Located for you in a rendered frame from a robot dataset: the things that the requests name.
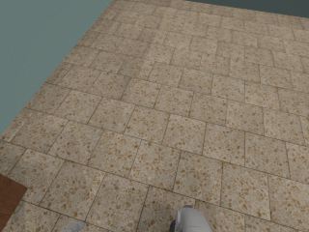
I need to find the left robot hand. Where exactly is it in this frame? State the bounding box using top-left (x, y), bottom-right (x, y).
top-left (60, 221), bottom-right (85, 232)

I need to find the cupboard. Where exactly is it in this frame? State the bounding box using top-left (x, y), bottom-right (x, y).
top-left (0, 174), bottom-right (28, 232)

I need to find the robot right thigh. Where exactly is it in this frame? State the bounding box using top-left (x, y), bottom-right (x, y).
top-left (175, 207), bottom-right (212, 232)

